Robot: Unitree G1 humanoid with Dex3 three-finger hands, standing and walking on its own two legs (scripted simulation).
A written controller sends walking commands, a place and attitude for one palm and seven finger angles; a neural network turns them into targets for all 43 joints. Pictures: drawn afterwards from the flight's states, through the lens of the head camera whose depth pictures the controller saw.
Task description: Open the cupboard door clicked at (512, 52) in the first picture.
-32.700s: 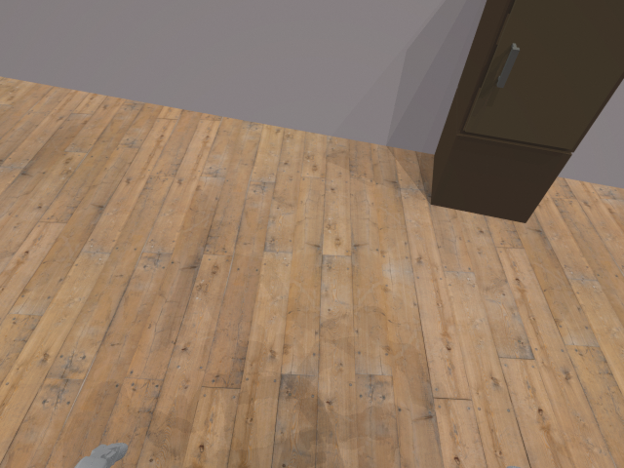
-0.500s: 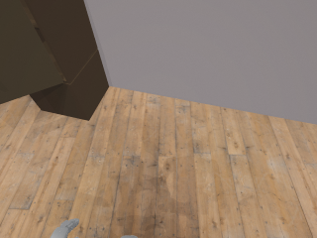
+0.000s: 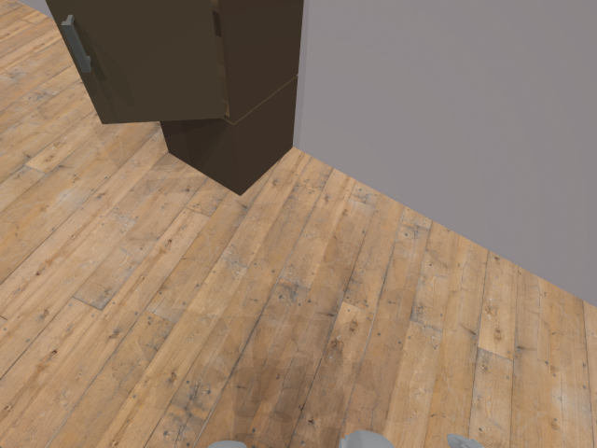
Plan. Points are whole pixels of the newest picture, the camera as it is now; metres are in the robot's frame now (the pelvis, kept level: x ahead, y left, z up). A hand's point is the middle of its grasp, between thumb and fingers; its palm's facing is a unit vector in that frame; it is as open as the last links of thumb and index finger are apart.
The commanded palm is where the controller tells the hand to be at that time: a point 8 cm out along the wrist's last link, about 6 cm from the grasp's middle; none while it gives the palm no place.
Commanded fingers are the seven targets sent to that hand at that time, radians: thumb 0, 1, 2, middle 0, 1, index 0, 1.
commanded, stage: turn to face it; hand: left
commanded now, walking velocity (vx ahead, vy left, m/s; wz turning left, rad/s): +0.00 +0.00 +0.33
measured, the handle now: (78, 44) +0.98 +0.64 -0.06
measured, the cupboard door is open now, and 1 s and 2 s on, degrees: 44 44 44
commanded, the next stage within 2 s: take the last steps up to it in 0.28 s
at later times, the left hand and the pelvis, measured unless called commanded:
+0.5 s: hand out of the picture +0.01 +0.14 -0.15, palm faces +0.21 -0.95 -0.21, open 7.3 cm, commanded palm none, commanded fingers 0.00 0.90 0.90 -0.20 -0.30 -0.20 -0.30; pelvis +0.01 -0.05 +0.01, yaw +10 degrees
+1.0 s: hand (119, 443) +0.13 +0.26 -0.15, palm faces +0.30 -0.94 -0.18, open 7.4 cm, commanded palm none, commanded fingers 0.00 0.90 0.90 -0.20 -0.30 -0.20 -0.30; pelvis +0.10 +0.05 +0.01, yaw +16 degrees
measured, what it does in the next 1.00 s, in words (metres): walks ahead, turning left: right foot, then left foot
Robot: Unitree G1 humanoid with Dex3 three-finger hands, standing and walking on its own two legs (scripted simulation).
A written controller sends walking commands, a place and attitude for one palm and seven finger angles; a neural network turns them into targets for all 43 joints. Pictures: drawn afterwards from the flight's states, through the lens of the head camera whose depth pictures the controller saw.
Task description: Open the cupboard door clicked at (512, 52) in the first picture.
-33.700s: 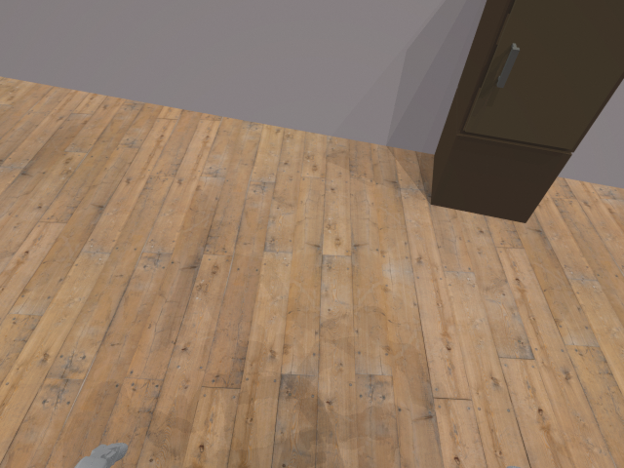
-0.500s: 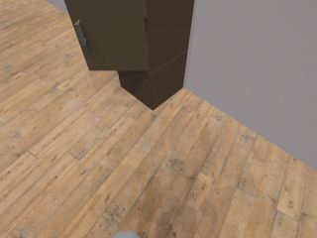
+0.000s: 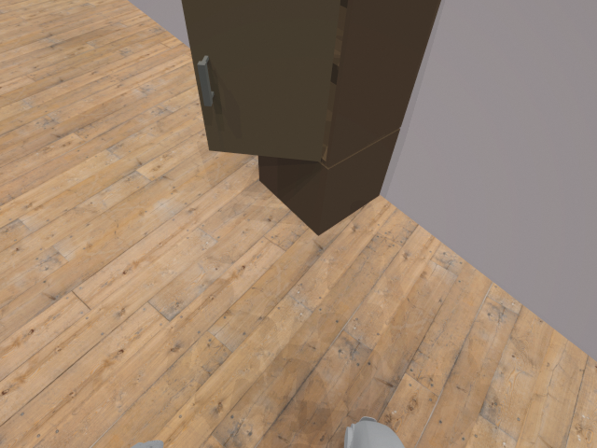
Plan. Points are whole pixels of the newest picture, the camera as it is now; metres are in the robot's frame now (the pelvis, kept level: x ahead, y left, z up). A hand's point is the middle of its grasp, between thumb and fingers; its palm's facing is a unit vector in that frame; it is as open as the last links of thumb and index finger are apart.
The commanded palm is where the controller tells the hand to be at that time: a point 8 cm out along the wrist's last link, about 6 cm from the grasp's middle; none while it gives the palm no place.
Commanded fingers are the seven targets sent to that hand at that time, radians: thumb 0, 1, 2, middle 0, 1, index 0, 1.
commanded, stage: take the last steps up to it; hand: left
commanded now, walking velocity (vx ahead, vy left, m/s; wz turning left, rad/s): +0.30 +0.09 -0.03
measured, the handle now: (207, 81) +1.02 +0.32 -0.08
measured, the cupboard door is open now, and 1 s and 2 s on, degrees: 44 44 44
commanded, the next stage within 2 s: come to a stop and stand still in 1.00 s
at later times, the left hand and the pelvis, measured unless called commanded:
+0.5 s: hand (189, 414) +0.19 +0.18 -0.16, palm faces +0.09 -0.97 -0.23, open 7.2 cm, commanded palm none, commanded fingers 0.00 0.90 0.90 -0.20 -0.30 -0.20 -0.30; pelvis +0.18 -0.02 +0.01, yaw +0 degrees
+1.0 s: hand (178, 280) +0.43 +0.26 -0.17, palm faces +0.03 -0.98 -0.18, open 7.3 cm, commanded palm none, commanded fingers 0.00 0.90 0.90 -0.20 -0.30 -0.20 -0.30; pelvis +0.37 +0.08 +0.00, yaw -2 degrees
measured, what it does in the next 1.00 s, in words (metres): walks ahead: right foot, then left foot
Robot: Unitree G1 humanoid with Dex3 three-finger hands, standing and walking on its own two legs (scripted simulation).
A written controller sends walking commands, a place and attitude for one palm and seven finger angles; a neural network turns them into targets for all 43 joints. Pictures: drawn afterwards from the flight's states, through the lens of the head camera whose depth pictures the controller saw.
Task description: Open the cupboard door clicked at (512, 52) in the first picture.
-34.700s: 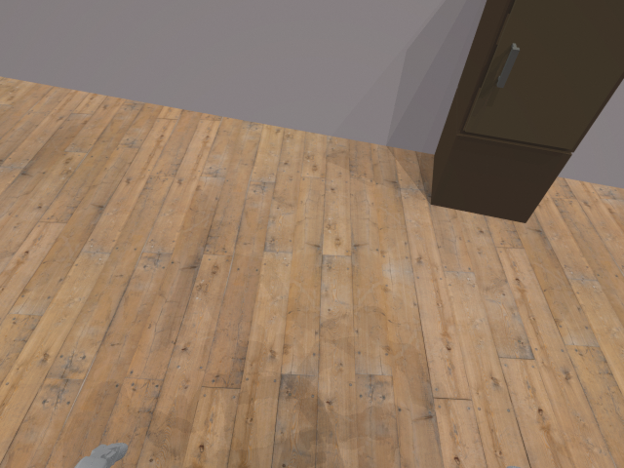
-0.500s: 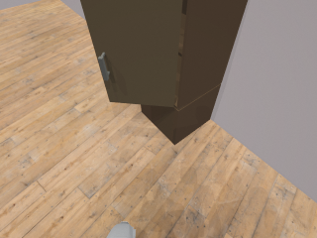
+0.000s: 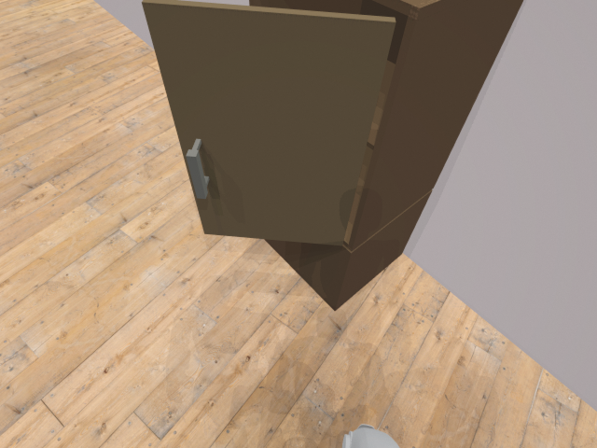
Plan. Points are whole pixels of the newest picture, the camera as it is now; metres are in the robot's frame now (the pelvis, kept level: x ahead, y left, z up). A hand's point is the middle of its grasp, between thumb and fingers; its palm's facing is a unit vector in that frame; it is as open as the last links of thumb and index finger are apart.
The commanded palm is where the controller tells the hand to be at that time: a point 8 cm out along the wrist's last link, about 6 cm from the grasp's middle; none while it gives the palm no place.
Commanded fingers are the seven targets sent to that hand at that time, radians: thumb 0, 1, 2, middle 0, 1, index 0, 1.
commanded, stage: come to a stop and stand still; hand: left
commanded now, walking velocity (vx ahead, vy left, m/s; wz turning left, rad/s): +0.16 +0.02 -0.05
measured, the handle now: (199, 169) +0.64 +0.26 -0.08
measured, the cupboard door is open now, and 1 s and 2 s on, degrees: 44 44 44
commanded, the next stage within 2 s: look again from close up in 1.84 s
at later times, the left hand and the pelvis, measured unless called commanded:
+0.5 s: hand (179, 432) +0.16 +0.20 -0.19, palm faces +0.04 -0.99 -0.17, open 7.3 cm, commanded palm none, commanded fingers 0.00 0.90 0.90 -0.20 -0.30 -0.20 -0.30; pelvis +0.08 +0.02 -0.02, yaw +0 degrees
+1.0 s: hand out of the picture +0.07 +0.17 -0.18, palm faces +0.01 -0.98 -0.18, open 7.4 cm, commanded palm none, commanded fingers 0.00 0.90 0.90 -0.20 -0.30 -0.20 -0.30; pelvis +0.06 -0.01 -0.01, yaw -1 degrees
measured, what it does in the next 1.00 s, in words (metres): steps on the spot: right foot, then left foot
